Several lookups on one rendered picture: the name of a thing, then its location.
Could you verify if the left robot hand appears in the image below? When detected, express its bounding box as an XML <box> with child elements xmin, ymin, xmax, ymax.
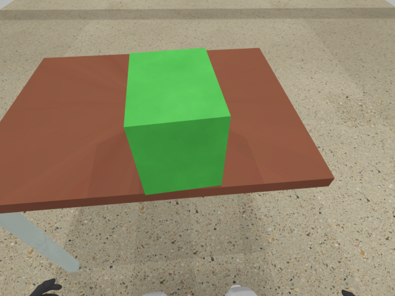
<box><xmin>30</xmin><ymin>278</ymin><xmax>62</xmax><ymax>296</ymax></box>

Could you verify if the carton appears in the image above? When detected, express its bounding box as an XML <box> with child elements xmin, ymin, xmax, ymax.
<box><xmin>124</xmin><ymin>47</ymin><xmax>231</xmax><ymax>195</ymax></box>

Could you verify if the table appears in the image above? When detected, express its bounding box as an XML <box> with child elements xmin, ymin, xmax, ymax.
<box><xmin>0</xmin><ymin>48</ymin><xmax>335</xmax><ymax>273</ymax></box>

